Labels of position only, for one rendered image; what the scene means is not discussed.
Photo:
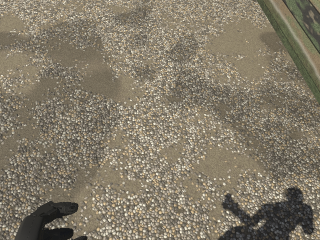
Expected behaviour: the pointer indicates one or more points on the left robot hand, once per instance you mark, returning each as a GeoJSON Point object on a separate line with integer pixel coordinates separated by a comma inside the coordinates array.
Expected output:
{"type": "Point", "coordinates": [33, 226]}

